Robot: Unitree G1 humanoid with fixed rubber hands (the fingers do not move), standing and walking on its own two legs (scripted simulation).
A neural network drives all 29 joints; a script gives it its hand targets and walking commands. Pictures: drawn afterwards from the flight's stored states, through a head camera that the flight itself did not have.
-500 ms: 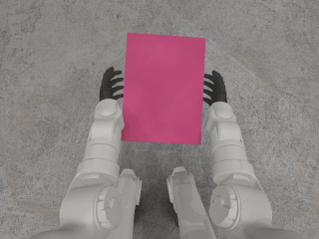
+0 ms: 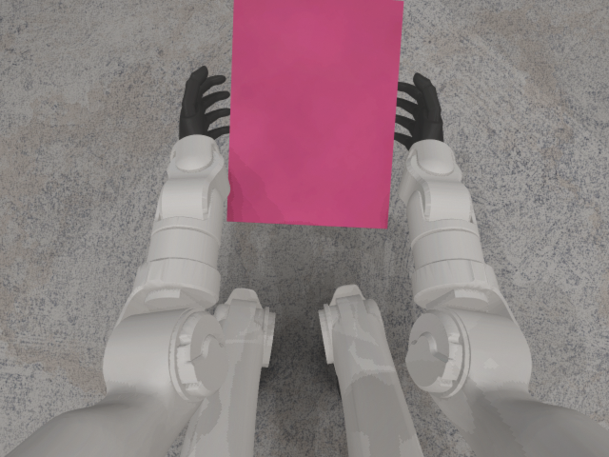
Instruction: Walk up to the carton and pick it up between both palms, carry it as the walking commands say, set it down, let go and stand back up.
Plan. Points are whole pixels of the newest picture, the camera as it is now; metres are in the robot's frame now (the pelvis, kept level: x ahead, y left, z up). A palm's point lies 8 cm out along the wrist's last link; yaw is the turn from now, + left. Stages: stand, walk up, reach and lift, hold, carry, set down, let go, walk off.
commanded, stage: set down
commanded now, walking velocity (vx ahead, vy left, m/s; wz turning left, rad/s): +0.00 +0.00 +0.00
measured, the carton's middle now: (308, 129) +0.53 -0.03 -0.17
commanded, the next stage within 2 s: none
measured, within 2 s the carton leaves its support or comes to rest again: neither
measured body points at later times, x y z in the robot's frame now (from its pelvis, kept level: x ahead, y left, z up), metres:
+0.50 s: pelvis -0.01 +0.00 -0.06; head +0.33 -0.02 +0.25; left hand +0.53 +0.11 -0.18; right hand +0.52 -0.17 -0.19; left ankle +0.10 +0.13 -0.46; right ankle +0.10 -0.12 -0.46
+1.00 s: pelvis +0.00 +0.00 -0.10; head +0.36 -0.02 +0.16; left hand +0.55 +0.11 -0.27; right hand +0.54 -0.17 -0.27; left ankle +0.10 +0.12 -0.46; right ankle +0.10 -0.11 -0.46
